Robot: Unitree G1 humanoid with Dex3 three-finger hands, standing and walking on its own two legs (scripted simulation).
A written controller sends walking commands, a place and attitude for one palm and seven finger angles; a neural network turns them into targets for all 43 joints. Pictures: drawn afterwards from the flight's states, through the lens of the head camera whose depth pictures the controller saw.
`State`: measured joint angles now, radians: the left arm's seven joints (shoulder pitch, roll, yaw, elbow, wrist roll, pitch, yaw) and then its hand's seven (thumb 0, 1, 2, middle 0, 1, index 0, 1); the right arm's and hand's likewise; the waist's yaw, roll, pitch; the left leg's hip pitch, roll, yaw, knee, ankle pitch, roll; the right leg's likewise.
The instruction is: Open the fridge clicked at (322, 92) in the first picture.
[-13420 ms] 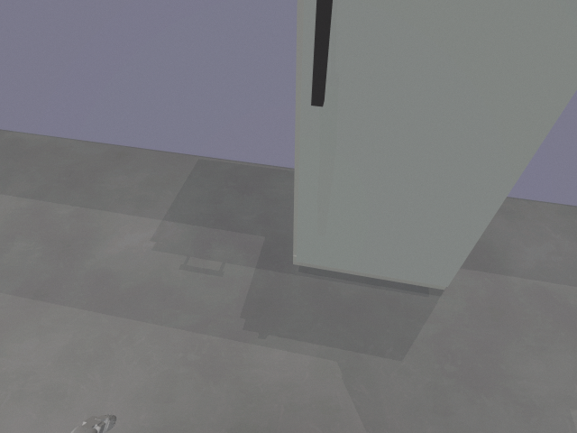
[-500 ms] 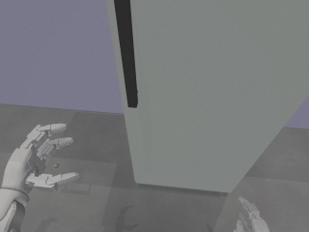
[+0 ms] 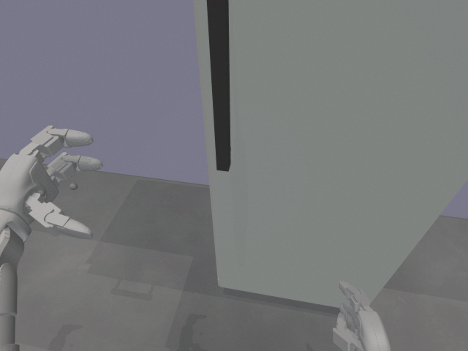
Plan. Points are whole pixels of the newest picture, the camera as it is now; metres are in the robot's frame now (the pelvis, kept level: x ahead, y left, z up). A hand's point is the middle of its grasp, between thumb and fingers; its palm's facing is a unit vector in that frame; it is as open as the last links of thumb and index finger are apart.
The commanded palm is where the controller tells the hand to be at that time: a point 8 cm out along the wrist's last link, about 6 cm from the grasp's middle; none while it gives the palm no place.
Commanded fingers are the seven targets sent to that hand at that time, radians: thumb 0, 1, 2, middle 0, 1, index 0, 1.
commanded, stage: raise the hand to about handle height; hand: left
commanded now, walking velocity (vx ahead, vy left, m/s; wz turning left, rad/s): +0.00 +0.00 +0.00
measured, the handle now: (223, 81) +0.51 +0.09 +0.25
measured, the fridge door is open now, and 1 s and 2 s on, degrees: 0 0 0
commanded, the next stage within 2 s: move the hooked fingers beside the handle in 0.64 s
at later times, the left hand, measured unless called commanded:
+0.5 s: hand (87, 164) +0.29 +0.25 +0.22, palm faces +0.04 -0.99 -0.12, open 14.0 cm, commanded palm +0.25 +0.30 +0.23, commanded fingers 0.00 -0.50 0.30 -0.30 -1.20 -0.30 -1.20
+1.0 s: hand (114, 150) +0.32 +0.23 +0.22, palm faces +0.02 -0.99 -0.10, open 14.0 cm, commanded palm +0.29 +0.28 +0.22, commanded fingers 0.00 -0.50 0.30 -0.30 -1.20 -0.30 -1.20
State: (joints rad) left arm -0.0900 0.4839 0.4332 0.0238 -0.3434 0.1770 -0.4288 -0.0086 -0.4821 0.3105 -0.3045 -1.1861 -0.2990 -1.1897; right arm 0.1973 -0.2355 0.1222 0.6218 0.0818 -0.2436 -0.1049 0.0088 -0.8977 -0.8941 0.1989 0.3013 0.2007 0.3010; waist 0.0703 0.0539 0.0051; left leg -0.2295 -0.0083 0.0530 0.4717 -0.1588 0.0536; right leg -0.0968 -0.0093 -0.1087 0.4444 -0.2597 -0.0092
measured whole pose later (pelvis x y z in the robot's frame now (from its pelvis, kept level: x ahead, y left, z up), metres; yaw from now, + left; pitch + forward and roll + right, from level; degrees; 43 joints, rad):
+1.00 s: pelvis +0.02 -0.03 +0.00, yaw +0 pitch -4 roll +0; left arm -0.26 0.49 0.42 0.13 -0.32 0.27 -0.43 -0.01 -0.50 0.30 -0.31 -1.20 -0.30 -1.20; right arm 0.19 -0.27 0.09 0.62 0.11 -0.20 -0.10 0.01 -0.90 -0.89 0.20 0.30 0.20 0.30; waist 0.05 0.07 -0.01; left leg -0.22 0.01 0.04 0.47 -0.19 0.02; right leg -0.09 0.01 -0.11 0.46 -0.30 -0.04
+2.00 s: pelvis +0.03 -0.02 +0.00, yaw -2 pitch -2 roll +0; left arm -0.56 0.43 0.31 0.46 -0.24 0.21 -0.27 -0.01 -0.50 0.30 -0.30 -1.20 -0.30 -1.20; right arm 0.24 -0.27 0.07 0.66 0.10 -0.11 -0.10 0.01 -0.90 -0.89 0.20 0.30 0.20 0.30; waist -0.01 0.04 -0.01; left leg -0.23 0.01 0.08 0.44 -0.18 0.03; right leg -0.12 0.01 -0.08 0.43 -0.28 -0.03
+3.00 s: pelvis +0.03 -0.03 +0.00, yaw -2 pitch -1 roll +0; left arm -0.70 0.42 0.29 0.66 -0.22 0.15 -0.22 -0.01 -0.50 0.30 -0.30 -1.20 -0.30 -1.20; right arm 0.25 -0.27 0.05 0.65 0.09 -0.05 -0.10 0.01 -0.90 -0.89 0.20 0.30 0.20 0.30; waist -0.02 0.04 -0.02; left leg -0.25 0.03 0.07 0.44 -0.18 0.02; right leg -0.14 0.03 -0.07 0.43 -0.28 -0.04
